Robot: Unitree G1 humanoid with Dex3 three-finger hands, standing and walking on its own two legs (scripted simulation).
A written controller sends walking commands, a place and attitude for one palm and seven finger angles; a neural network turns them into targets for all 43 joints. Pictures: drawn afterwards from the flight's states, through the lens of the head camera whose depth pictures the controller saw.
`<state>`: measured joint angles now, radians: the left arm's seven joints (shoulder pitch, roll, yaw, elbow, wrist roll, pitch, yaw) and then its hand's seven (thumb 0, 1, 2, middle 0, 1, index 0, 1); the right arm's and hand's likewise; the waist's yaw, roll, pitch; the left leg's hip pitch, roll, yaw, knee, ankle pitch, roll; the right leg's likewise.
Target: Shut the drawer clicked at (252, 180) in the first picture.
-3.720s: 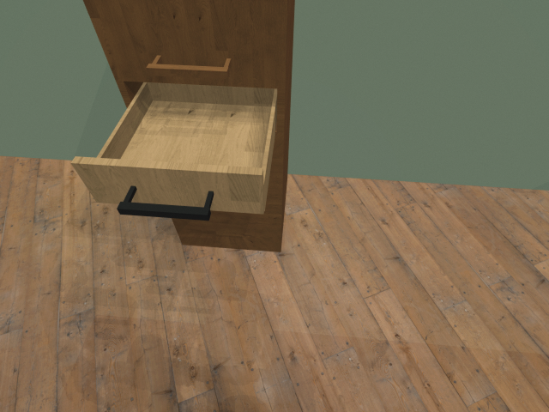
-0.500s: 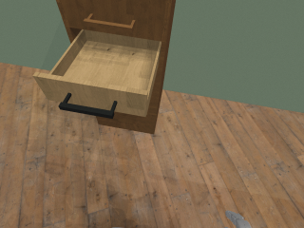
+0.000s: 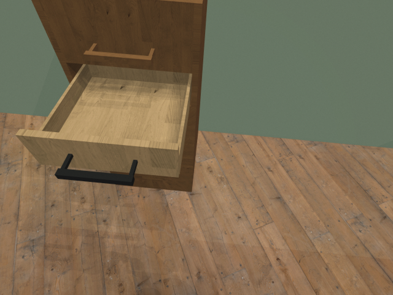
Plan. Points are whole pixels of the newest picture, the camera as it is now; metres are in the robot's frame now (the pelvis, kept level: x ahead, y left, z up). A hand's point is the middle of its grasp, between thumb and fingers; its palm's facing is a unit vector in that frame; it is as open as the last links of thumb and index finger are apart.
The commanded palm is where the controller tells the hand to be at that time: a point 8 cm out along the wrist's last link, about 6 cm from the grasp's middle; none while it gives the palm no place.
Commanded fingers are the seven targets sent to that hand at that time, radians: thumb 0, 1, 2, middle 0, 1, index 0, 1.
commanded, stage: come to a stop and stand still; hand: left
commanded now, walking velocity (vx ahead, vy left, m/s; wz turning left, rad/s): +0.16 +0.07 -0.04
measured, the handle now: (98, 169) +0.40 +0.26 -0.04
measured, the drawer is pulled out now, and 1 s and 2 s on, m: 0.30 0.30 0.30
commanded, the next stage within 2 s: look again from close up in 1.14 s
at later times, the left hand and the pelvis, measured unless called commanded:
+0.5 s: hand out of the picture +0.12 +0.18 -0.16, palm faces +0.06 -0.97 -0.23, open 7.3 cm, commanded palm none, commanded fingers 0.00 0.90 0.90 -0.20 -0.30 -0.20 -0.30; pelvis +0.06 +0.00 +0.01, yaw +2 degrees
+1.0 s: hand out of the picture +0.05 +0.18 -0.16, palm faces +0.02 -0.97 -0.23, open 7.4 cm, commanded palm none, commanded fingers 0.00 0.90 0.90 -0.20 -0.30 -0.20 -0.30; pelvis +0.04 -0.01 +0.02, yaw +1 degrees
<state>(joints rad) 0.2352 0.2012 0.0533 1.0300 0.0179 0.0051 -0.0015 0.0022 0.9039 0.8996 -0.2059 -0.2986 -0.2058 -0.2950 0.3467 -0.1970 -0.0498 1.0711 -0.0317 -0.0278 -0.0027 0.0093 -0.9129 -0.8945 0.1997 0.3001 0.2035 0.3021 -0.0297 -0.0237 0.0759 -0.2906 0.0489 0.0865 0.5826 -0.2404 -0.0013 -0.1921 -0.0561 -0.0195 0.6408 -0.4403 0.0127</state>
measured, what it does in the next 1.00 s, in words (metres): steps on the spot: right foot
